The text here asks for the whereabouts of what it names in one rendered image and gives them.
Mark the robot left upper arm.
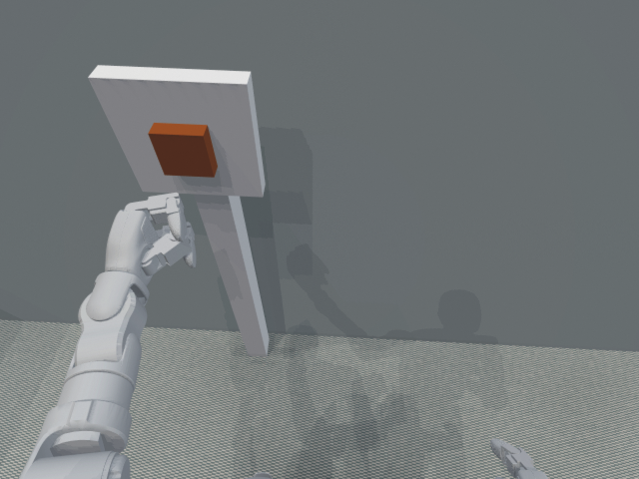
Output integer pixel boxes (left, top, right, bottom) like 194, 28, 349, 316
23, 451, 131, 479

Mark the panel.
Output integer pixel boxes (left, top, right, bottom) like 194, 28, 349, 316
88, 65, 270, 357

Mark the button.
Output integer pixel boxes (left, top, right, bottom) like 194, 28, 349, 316
148, 123, 218, 178

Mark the left robot hand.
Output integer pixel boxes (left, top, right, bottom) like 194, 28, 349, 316
105, 193, 197, 286

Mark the robot left forearm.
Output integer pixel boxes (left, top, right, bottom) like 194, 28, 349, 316
19, 270, 150, 479

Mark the right robot hand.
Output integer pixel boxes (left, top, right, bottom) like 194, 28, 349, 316
490, 438, 548, 479

